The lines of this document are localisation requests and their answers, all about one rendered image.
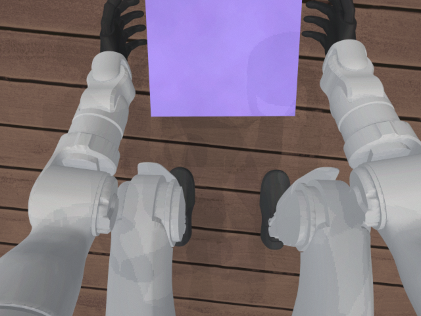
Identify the robot left upper arm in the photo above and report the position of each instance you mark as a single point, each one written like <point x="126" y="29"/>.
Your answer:
<point x="42" y="276"/>

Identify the robot left forearm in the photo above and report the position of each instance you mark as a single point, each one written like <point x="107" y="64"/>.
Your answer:
<point x="98" y="125"/>

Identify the robot left hand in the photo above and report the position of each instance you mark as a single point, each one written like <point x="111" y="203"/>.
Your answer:
<point x="112" y="35"/>

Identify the robot right forearm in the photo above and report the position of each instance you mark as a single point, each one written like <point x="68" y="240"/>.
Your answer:
<point x="363" y="113"/>

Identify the carton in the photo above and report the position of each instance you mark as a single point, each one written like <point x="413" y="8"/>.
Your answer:
<point x="223" y="58"/>

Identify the robot right shin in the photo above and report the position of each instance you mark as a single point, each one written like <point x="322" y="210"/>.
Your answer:
<point x="277" y="222"/>

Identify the robot right hand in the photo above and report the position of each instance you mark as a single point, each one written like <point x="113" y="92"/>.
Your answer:
<point x="340" y="26"/>

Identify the robot right upper arm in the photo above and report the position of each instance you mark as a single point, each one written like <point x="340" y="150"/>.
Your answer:
<point x="386" y="195"/>

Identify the robot left foot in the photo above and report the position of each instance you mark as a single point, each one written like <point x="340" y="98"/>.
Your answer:
<point x="185" y="179"/>

